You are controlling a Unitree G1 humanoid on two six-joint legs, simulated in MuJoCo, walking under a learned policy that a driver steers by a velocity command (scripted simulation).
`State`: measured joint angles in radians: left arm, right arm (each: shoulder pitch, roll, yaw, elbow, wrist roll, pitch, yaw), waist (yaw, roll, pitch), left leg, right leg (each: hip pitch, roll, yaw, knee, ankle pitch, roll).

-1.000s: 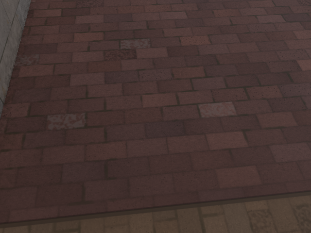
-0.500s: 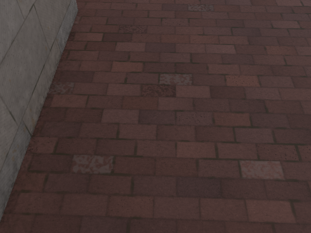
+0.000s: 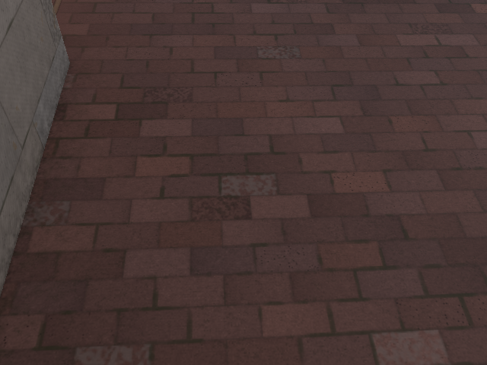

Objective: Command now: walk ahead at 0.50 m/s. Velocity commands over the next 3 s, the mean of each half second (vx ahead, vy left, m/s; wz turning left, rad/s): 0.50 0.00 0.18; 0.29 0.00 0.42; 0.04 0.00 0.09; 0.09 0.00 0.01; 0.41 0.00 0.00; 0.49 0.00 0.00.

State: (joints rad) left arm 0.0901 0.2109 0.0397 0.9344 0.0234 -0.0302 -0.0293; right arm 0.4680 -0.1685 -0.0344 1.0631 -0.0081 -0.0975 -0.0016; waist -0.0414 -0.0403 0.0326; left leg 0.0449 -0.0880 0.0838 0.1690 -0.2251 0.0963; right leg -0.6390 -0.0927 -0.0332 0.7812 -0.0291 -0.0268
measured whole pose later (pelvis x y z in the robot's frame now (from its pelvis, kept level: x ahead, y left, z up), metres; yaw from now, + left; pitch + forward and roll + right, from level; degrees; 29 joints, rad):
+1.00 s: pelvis +0.47 +0.02 +0.00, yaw +20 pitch +0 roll -1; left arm 0.16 0.23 0.05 0.86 0.04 0.00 0.02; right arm 0.23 -0.23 -0.05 0.91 -0.01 -0.03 0.00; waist -0.01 -0.03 0.09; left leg -0.25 -0.10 0.03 0.36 -0.12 0.13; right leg -0.57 -0.08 0.03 1.05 -0.32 0.04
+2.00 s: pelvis +0.57 -0.02 +0.00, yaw +21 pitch +0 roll +0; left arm 0.38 0.19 0.05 1.12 0.02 -0.01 0.02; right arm 0.30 -0.19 0.00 1.08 -0.03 -0.02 -0.01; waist 0.02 -0.01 -0.02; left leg -0.33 0.01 0.04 0.77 -0.42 0.06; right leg -0.10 0.05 -0.02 0.34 -0.25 -0.07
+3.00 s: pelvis +1.03 +0.14 +0.00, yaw +20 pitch +0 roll +0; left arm 0.39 0.21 0.04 1.05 0.01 -0.11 0.00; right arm 0.11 -0.19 -0.04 0.90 -0.03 -0.02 0.01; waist 0.05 0.03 0.03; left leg -0.56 0.09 0.02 0.67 -0.06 0.00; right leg -0.01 0.10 -0.07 0.23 -0.22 -0.11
